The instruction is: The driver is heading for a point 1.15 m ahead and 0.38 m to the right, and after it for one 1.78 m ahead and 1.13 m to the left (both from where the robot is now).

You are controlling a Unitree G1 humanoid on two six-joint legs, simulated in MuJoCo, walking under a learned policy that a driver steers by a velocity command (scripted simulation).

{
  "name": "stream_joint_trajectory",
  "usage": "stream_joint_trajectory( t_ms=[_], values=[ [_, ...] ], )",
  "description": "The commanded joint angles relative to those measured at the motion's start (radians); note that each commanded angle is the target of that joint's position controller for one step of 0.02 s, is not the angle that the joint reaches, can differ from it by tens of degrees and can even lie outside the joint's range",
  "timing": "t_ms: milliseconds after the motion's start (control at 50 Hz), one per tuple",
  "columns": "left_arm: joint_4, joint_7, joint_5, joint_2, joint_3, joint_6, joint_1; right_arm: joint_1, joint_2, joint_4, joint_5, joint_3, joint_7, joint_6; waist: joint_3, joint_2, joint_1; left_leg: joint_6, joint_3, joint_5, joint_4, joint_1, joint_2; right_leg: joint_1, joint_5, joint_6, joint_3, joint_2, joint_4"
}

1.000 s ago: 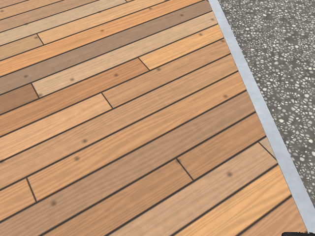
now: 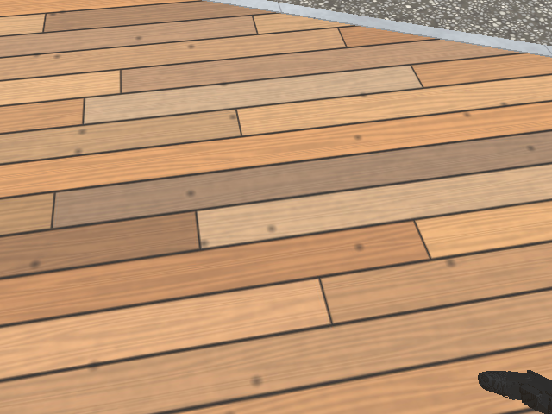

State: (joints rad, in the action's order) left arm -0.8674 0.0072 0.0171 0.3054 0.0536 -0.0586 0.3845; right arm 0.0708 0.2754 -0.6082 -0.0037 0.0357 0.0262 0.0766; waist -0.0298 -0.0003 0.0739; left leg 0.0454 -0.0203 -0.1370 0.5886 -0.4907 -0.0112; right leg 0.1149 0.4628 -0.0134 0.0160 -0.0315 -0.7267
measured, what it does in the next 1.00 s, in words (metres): walks ahead: right foot, then left foot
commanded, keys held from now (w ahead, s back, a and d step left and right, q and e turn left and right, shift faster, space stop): w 0.78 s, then w+e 0.22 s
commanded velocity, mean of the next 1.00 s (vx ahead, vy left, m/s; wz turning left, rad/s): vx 0.50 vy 0.00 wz -0.04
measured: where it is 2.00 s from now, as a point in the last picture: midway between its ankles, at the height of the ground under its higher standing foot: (365, 209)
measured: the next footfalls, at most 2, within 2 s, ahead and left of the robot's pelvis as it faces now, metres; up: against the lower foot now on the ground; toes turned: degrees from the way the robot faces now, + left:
right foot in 0.50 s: +0.44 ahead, -0.13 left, +0.00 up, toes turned -2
left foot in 1.00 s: +0.73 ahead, +0.11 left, +0.00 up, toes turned -5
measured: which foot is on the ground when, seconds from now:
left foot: down 0.00-0.50, up 0.52-0.98, down 1.00-1.00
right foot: up 0.00-0.48, down 0.50-1.00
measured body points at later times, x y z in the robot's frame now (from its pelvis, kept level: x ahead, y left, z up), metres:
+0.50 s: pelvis +0.28 -0.02 +0.00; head +0.31 -0.03 +0.45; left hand +0.51 +0.20 -0.07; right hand +0.26 -0.31 -0.13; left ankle +0.10 +0.10 -0.72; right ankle +0.40 -0.13 -0.72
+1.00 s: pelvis +0.55 +0.00 +0.01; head +0.58 +0.00 +0.46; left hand +0.54 +0.28 -0.12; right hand +0.77 -0.24 -0.06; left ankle +0.69 +0.11 -0.72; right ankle +0.40 -0.13 -0.72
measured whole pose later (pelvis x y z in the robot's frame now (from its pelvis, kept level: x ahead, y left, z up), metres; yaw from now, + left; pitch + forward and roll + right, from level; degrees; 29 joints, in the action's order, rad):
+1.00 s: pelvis +0.55 +0.00 +0.01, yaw -4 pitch +2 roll -2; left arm -0.90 0.00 0.02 0.29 0.06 -0.05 0.41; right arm 0.03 0.26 -0.70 -0.01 0.03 0.03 0.10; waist -0.02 -0.03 0.10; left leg 0.01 0.04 -0.02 0.47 -0.48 -0.04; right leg -0.01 0.38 0.00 0.03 0.03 -0.34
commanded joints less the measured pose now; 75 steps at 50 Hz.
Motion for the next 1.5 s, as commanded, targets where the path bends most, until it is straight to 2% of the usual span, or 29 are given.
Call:
stream_joint_trajectory(
  t_ms=[20, 60, 140, 200, 280, 400, 440, 480, 500, 520, 540, 560, 600, 620, 700, 800, 880, 960, 1000, 1020, 1040, 1060, 1080, 1100, 1140, 1240, 1360, 1440, 1500],
  values=[
    [0.114, 0.007, 0.023, 0.132, 0.015, -0.049, -0.03, 0.352, 0.192, -0.027, -0.001, 0.063, -0.005, 0.0, 0.252, -0.187, -0.178, 0.226, 0.652, -0.263, -0.288, 0.757, -0.35, 0.677, 0.048, 0.033, 0.086, 0.0, -0.578],
    [0.132, 0.004, 0.005, 0.118, 0.012, -0.049, -0.124, 0.232, 0.139, -0.02, 0.004, 0.045, 0.0, 0.002, 0.099, -0.084, -0.128, 0.195, 0.431, -0.091, -0.324, 0.507, -0.269, 0.638, -0.108, 0.037, 0.048, -0.076, -0.488],
    [0.114, 0.003, -0.007, 0.065, 0.008, -0.01, -0.089, 0.179, 0.12, -0.039, 0.005, 0.042, 0.001, 0.028, 0.059, -0.095, -0.054, 0.2, 0.262, 0.115, -0.422, 0.33, -0.208, 0.512, -0.232, 0.008, 0.044, -0.108, -0.366],
    [0.144, 0.0, -0.018, 0.05, 0.003, -0.006, -0.191, 0.212, 0.14, -0.072, 0.004, 0.049, -0.01, 0.031, 0.016, -0.053, -0.072, 0.199, 0.192, 0.184, -0.452, 0.342, -0.199, 0.571, -0.368, -0.013, 0.043, -0.109, -0.202],
    [0.175, 0.016, -0.011, 0.025, -0.01, -0.02, -0.327, 0.266, 0.166, -0.111, -0.004, 0.053, -0.022, 0.02, -0.018, -0.051, -0.121, 0.163, 0.113, 0.161, -0.463, 0.361, -0.17, 0.528, -0.557, -0.009, 0.013, -0.073, 0.048],
    [0.23, 0.047, -0.003, 0.044, -0.011, -0.035, -0.457, 0.348, 0.189, -0.182, -0.015, 0.061, -0.03, -0.008, -0.053, -0.056, -0.15, 0.146, 0.128, 0.204, -0.388, 0.528, -0.241, 0.542, -0.486, 0.038, 0.009, -0.04, 0.2],
    [0.225, 0.052, -0.005, 0.064, -0.004, -0.039, -0.421, 0.34, 0.199, -0.192, -0.016, 0.065, -0.035, -0.018, -0.024, -0.074, -0.122, 0.126, 0.127, 0.34, -0.325, 0.572, -0.248, 0.47, -0.409, 0.065, -0.013, -0.016, 0.224],
    [0.165, 0.04, -0.01, 0.123, 0.03, -0.04, -0.214, 0.312, 0.195, -0.191, -0.012, 0.06, -0.04, -0.03, 0.112, -0.074, -0.011, 0.086, 0.071, 0.618, -0.08, 0.534, -0.181, 0.16, -0.413, 0.115, -0.068, 0.041, 0.257],
    [0.127, 0.029, -0.017, 0.189, 0.051, -0.037, -0.034, 0.316, 0.156, -0.168, 0.005, 0.041, -0.044, -0.029, 0.26, -0.009, 0.056, 0.051, 0.034, 0.429, 0.191, 0.35, -0.131, -0.151, -0.475, 0.174, 0.074, -0.093, 0.202],
    [0.108, 0.027, -0.021, 0.273, 0.071, -0.029, 0.041, 0.443, 0.038, -0.149, 0.005, 0.006, -0.033, -0.008, 0.392, 0.249, 0.003, -0.03, 0.017, -0.186, 0.573, -0.076, 0.055, -0.517, -0.267, 0.342, 0.552, -0.332, 0.277],
    [0.108, 0.027, -0.003, 0.178, 0.046, -0.027, 0.046, 0.392, 0.11, -0.164, -0.009, 0.019, -0.028, 0.014, 0.408, 0.217, 0.043, -0.026, 0.156, -0.44, 0.697, -0.201, 0.053, -0.524, -0.135, 0.343, 0.711, -0.347, 0.398],
    [0.116, 0.023, -0.003, 0.144, 0.033, -0.025, -0.026, 0.3, 0.167, -0.135, -0.038, 0.037, -0.021, 0.027, 0.245, 0.162, 0.034, -0.015, 0.148, -0.379, 0.727, -0.279, -0.002, -0.399, -0.116, 0.298, 0.569, -0.319, 0.423],
    [0.13, 0.023, -0.015, 0.096, 0.019, -0.025, -0.14, 0.203, 0.153, -0.113, -0.019, 0.036, -0.026, 0.03, 0.085, 0.047, -0.02, -0.017, 0.098, -0.227, 0.62, -0.233, -0.086, -0.128, -0.271, 0.261, 0.373, -0.245, 0.476],
    [0.134, 0.023, -0.027, 0.074, 0.011, -0.031, -0.167, 0.221, 0.143, -0.118, -0.011, 0.039, -0.027, 0.02, 0.07, 0.07, -0.056, -0.02, 0.106, -0.181, 0.578, -0.168, -0.114, -0.047, -0.337, 0.251, 0.318, -0.217, 0.504],
    [0.106, 0.021, -0.017, 0.099, 0.02, -0.05, -0.165, 0.223, 0.09, -0.118, -0.001, 0.029, -0.034, -0.013, 0.032, 0.069, -0.09, -0.059, 0.086, -0.096, 0.458, -0.132, -0.134, 0.067, -0.47, 0.274, 0.191, -0.19, 0.59],
    [0.067, 0.003, -0.008, 0.129, 0.027, -0.038, -0.096, 0.042, 0.058, -0.074, 0.002, 0.015, -0.025, 0.0, -0.013, 0.048, -0.032, -0.072, 0.057, 0.176, 0.136, -0.135, -0.111, 0.048, -0.502, 0.229, 0.08, -0.139, 0.61],
    [0.028, -0.005, 0.006, 0.152, 0.033, -0.018, -0.011, -0.084, 0.061, -0.036, -0.009, 0.013, -0.005, 0.017, -0.038, 0.047, 0.008, -0.076, 0.054, 0.218, -0.024, -0.1, -0.065, -0.012, -0.454, 0.222, 0.116, -0.164, 0.565],
    [0.018, -0.017, 0.009, 0.168, 0.044, 0.002, -0.011, -0.057, 0.11, -0.036, -0.01, 0.03, 0.006, 0.034, -0.016, 0.082, -0.039, -0.043, 0.073, 0.11, -0.108, 0.003, -0.042, -0.084, -0.477, 0.187, 0.19, -0.208, 0.46],
    [0.023, -0.017, 0.0, 0.134, 0.033, 0.007, -0.024, 0.143, 0.172, -0.092, -0.004, 0.063, -0.006, 0.04, 0.108, 0.066, -0.142, 0.006, 0.051, 0.083, -0.139, 0.315, -0.036, -0.019, -0.598, 0.141, 0.146, -0.128, 0.225],
    [0.055, -0.016, -0.023, 0.063, 0.007, 0.006, -0.024, 0.311, 0.241, -0.11, 0.014, 0.083, -0.016, 0.039, 0.277, -0.048, -0.204, 0.066, 0.225, 0.085, -0.098, 0.602, -0.216, 0.154, -0.384, 0.1, 0.091, -0.048, -0.081],
    [0.076, -0.012, -0.002, -0.035, -0.019, -0.012, 0.115, 0.349, 0.305, -0.133, 0.015, 0.097, -0.013, 0.024, 0.398, -0.339, -0.138, 0.209, 0.644, -0.135, -0.203, 0.889, -0.426, 0.517, 0.113, 0.042, 0.027, 0.086, -0.4],
    [0.059, -0.014, 0.023, 0.077, 0.006, -0.018, 0.069, 0.337, 0.198, -0.122, 0.009, 0.073, -0.011, 0.022, 0.341, -0.233, -0.174, 0.194, 0.705, -0.319, -0.285, 0.824, -0.401, 0.616, 0.117, 0.041, 0.123, 0.033, -0.523],
    [0.083, -0.015, 0.034, 0.134, 0.026, -0.018, -0.024, 0.275, 0.147, -0.117, 0.005, 0.057, -0.014, 0.024, 0.203, -0.163, -0.175, 0.151, 0.549, -0.315, -0.302, 0.705, -0.369, 0.657, 0.025, 0.049, 0.113, -0.007, -0.544],
    [0.09, -0.019, 0.027, 0.124, 0.028, -0.014, -0.063, 0.208, 0.123, -0.115, 0.008, 0.048, -0.014, 0.026, 0.136, -0.109, -0.146, 0.131, 0.438, -0.211, -0.325, 0.586, -0.329, 0.626, -0.055, 0.043, 0.094, -0.048, -0.525],
    [0.095, -0.016, 0.015, 0.092, 0.034, 0.003, -0.064, 0.137, 0.083, -0.124, 0.017, 0.038, -0.014, 0.032, 0.06, -0.132, -0.095, 0.117, 0.275, -0.067, -0.385, 0.427, -0.273, 0.544, -0.149, 0.033, 0.1, -0.096, -0.452],
    [0.138, -0.01, 0.008, 0.035, 0.029, 0.042, -0.118, 0.126, 0.118, -0.164, 0.018, 0.058, -0.023, 0.047, -0.001, -0.074, -0.073, 0.147, 0.082, 0.108, -0.465, 0.364, -0.272, 0.571, -0.272, 0.006, 0.09, -0.116, -0.325],
    [0.199, 0.027, 0.004, 0.012, 0.014, 0.031, -0.286, 0.165, 0.168, -0.197, 0.008, 0.074, -0.038, 0.026, -0.044, -0.04, -0.129, 0.121, -0.099, 0.166, -0.473, 0.424, -0.257, 0.54, -0.482, 0.02, 0.004, -0.094, -0.023],
    [0.251, 0.044, 0.004, 0.029, 0.017, 0.036, -0.367, 0.206, 0.198, -0.224, -0.015, 0.088, -0.037, 0.0, -0.069, -0.044, -0.142, 0.095, -0.145, 0.242, -0.414, 0.547, -0.292, 0.549, -0.396, 0.062, -0.04, -0.073, 0.069],
    [0.251, 0.046, 0.001, 0.081, 0.047, 0.045, -0.27, 0.181, 0.238, -0.22, -0.033, 0.1, -0.04, -0.02, 0.018, -0.082, -0.06, 0.062, -0.195, 0.685, -0.184, 0.583, -0.285, 0.36, -0.255, 0.123, -0.123, 0.02, 0.087]
  ],
)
